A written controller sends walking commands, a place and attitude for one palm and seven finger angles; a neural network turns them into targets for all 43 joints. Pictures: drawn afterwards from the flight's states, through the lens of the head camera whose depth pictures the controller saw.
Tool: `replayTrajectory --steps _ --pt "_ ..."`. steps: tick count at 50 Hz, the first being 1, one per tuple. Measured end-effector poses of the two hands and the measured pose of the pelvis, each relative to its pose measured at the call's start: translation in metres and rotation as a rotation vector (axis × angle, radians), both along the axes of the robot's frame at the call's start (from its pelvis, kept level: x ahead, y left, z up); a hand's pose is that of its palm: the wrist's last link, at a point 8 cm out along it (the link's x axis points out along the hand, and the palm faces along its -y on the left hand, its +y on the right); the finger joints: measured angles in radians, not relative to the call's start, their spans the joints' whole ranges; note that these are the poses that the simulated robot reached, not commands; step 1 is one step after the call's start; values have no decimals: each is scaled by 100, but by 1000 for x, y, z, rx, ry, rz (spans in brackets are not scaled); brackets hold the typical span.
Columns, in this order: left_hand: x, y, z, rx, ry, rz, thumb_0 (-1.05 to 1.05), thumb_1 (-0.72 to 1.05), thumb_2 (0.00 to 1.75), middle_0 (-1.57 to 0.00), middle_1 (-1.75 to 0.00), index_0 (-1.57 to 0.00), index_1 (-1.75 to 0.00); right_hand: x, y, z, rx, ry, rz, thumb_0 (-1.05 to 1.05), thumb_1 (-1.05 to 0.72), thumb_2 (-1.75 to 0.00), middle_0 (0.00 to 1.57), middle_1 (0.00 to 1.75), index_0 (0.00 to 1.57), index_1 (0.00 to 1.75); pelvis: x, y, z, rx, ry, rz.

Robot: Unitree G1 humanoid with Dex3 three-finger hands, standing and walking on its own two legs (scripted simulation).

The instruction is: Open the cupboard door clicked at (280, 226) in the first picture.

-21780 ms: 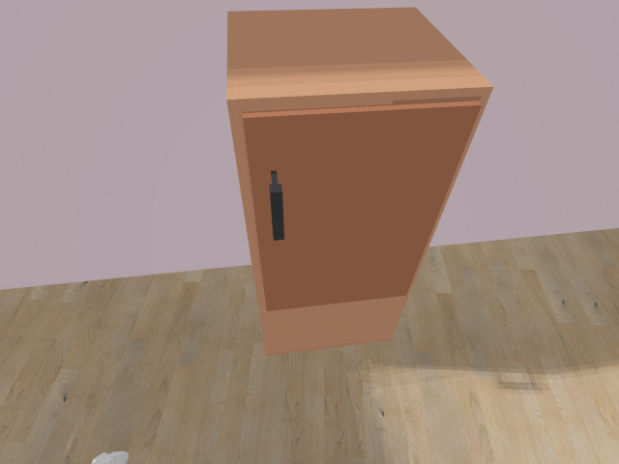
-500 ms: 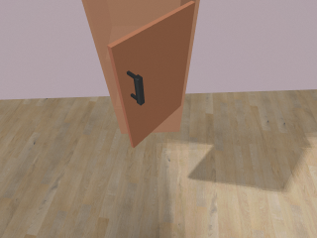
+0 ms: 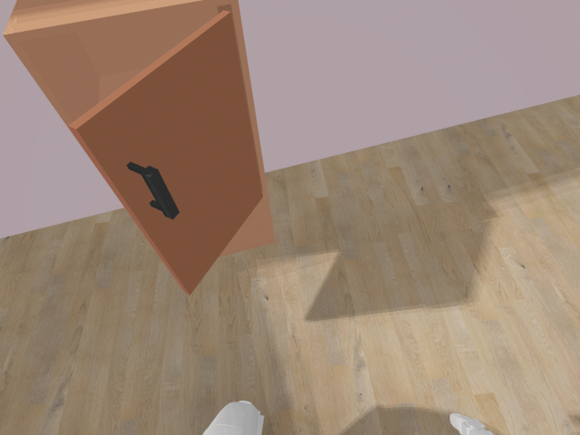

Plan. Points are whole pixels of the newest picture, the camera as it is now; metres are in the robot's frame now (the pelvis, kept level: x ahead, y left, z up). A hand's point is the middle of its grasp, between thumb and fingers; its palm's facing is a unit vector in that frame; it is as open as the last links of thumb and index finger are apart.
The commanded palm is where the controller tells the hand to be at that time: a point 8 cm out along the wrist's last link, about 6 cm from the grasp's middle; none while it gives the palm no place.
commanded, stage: walk to a spot facing it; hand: left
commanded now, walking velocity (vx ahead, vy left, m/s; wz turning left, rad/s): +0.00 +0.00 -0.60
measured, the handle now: (153, 190) +0.50 +0.31 -0.02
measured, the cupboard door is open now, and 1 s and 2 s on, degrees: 45 45 45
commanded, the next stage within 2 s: none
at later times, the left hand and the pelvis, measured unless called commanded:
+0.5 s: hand (142, 414) +0.15 +0.27 -0.17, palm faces -0.25 -0.94 -0.23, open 7.4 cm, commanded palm none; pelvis +0.02 +0.07 +0.00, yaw -18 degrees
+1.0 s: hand (225, 384) +0.21 +0.14 -0.16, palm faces -0.56 -0.80 -0.22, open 7.4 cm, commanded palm none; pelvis +0.03 +0.04 +0.00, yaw -36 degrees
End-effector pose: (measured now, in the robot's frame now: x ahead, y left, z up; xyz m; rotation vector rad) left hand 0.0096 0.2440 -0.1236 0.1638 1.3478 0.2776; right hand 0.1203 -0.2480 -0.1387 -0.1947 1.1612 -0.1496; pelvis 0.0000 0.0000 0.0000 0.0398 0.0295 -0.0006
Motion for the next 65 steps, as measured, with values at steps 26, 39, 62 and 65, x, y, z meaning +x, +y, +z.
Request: replayTrajectory --steps 26,39,62,65 --pt "156 72 -19 -53 -69 -405 1 91 90 -19 -30 -20 -30 -115 67 22 -79 79 -308 1 -90 -90 20 30 20 30 22 73 -2 -90 6 -335" --pt "234 -45 -7 -46 -214 -707 0 91 90 -20 -30 -20 -30 -239 56 -22 22 245 -612 1 -91 -90 20 30 20 30 14 41 -20 -44 -14 -512" --pt "273 -42 -31 -110 28 -822 1 90 90 -20 -30 -20 -30 -147 61 21 -71 -5 -754 0 -91 -90 20 30 20 30 96 32 -7 -63 21 -772" --pt "306 -69 -26 -125 -1 -872 1 91 90 -20 -30 -20 -30 -161 81 23 -37 73 -814 0 -90 -90 20 30 20 30 110 21 -1 -70 23 -809"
